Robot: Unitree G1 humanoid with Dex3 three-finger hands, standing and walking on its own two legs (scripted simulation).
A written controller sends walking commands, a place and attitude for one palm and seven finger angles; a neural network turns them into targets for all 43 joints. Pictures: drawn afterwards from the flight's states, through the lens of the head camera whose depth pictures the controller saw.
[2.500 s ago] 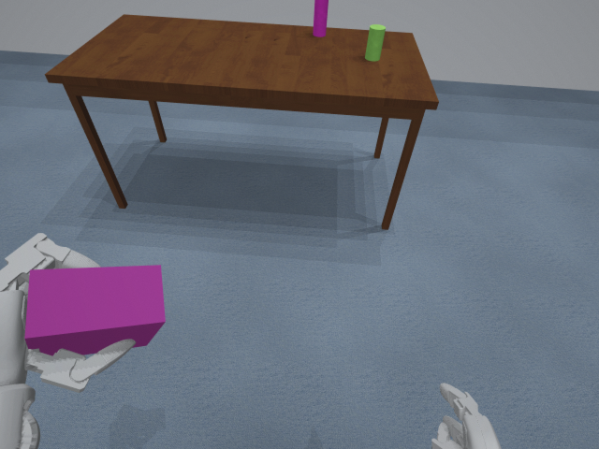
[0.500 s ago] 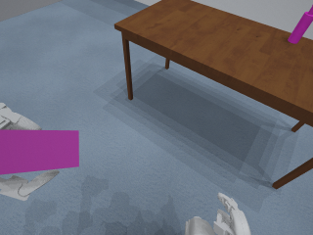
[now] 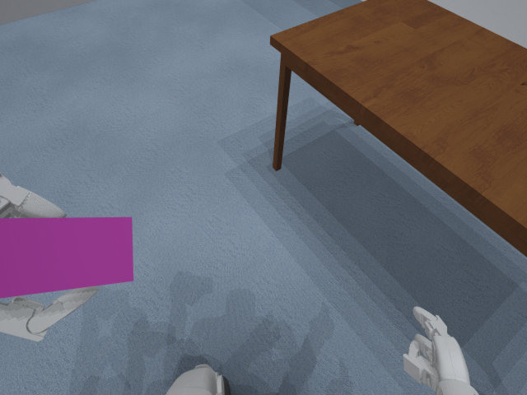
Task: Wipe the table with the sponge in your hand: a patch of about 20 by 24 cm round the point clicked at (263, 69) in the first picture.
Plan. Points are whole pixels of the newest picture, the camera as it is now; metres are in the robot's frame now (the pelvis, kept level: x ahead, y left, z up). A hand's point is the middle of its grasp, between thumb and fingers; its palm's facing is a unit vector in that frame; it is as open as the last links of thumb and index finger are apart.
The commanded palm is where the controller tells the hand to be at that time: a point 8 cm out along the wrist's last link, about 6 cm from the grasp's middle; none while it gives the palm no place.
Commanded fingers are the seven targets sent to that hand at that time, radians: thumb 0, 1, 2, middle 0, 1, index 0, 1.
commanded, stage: walk to a spot facing it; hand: left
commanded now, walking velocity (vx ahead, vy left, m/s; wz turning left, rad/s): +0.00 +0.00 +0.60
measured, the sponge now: (77, 254) +0.23 +0.20 +0.18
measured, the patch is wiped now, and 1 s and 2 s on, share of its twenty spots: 0.00 0.00 0.00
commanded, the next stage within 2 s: none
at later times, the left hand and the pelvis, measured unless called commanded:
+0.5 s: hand (25, 276) +0.20 +0.24 +0.18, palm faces +0.67 -0.59 -0.45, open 10.2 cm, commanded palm +0.14 +0.25 +0.19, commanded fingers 0.00 0.10 1.30 -1.20 -1.60 -1.20 -1.60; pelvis +0.08 -0.07 +0.00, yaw +19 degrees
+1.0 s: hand out of the picture +0.09 +0.25 +0.18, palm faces +0.78 -0.48 -0.41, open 10.2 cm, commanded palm +0.01 +0.25 +0.19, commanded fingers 0.00 0.10 1.30 -1.20 -1.60 -1.20 -1.60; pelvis +0.05 -0.07 +0.01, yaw +36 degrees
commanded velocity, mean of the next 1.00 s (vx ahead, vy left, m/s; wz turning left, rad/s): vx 0.08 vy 0.00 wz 0.60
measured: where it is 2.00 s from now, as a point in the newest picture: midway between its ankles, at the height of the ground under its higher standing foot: outside the picture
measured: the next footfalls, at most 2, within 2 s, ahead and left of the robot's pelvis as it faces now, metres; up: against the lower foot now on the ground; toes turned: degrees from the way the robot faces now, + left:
left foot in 0.04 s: +0.12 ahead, +0.12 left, +0.00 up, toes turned +12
right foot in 0.40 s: +0.17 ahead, -0.15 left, +0.00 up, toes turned +7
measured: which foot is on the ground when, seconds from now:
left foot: up 0.00-0.02, down 0.04-0.40, up 0.42-0.80, down 0.82-1.00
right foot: down 0.00-0.04, up 0.06-0.38, down 0.40-0.84, up 0.86-1.00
